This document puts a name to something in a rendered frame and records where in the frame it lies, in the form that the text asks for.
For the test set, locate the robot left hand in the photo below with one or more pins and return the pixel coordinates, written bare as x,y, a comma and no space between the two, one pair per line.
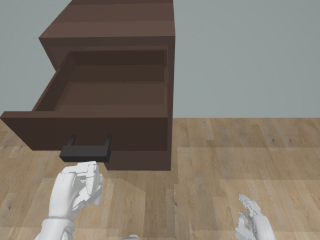
84,179

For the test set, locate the handle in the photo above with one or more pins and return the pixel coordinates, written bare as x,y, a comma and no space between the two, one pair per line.
86,153

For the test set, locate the robot left forearm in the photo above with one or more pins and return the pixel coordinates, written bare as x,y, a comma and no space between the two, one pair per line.
57,228

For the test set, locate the robot right hand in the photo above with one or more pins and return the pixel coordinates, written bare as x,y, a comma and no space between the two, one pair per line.
258,225

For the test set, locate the drawer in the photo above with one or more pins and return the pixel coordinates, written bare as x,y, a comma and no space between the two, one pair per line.
95,93

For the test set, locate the cabinet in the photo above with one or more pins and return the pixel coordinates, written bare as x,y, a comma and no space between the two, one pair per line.
95,25

